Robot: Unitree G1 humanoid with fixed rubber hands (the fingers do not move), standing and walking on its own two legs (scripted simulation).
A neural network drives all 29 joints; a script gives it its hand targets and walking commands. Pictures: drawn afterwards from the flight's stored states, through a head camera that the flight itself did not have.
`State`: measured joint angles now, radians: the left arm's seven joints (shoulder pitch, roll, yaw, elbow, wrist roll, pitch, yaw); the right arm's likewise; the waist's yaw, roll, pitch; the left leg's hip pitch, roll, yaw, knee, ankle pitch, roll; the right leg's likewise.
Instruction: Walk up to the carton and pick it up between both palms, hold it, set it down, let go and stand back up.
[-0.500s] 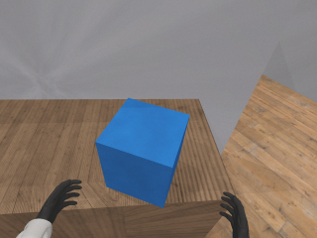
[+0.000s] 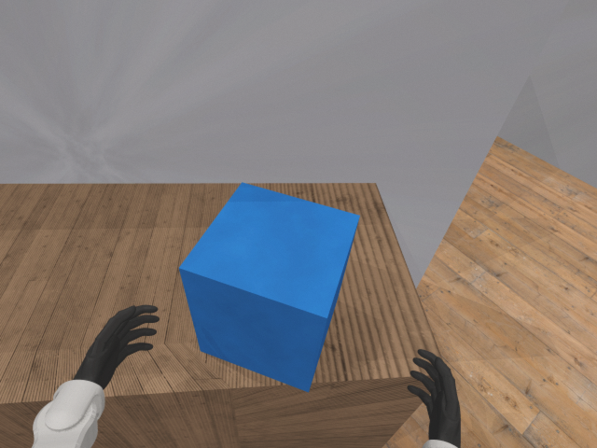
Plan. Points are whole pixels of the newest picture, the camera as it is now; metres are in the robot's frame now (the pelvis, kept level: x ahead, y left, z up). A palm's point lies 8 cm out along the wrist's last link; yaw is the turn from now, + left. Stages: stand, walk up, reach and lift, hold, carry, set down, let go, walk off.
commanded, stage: reach and lift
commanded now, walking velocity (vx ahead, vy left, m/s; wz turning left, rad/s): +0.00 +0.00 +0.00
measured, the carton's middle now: (275, 287) +0.39 +0.05 -0.05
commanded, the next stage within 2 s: none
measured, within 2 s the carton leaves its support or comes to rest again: neither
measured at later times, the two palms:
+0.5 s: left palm (113, 310) +0.29 +0.26 +0.03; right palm (428, 361) +0.23 -0.16 +0.01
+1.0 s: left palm (126, 255) +0.34 +0.25 +0.08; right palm (426, 299) +0.30 -0.16 +0.05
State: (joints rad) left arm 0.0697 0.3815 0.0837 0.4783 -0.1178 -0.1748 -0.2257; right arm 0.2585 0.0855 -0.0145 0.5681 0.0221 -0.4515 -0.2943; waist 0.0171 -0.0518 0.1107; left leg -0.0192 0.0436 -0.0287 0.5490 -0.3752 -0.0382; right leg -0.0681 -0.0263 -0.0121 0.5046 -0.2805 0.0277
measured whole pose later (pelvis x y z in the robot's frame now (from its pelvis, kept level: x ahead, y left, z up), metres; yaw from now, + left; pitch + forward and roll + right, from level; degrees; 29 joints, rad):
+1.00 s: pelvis +0.01 +0.00 +0.00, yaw +0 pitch -7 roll -1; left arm -0.38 0.38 0.08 0.51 -0.14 0.11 -0.20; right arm -0.20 -0.01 -0.01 0.50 0.13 -0.10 -0.33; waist 0.02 -0.05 0.11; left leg -0.04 0.04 -0.03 0.55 -0.38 -0.04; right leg -0.09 -0.03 -0.01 0.50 -0.28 0.04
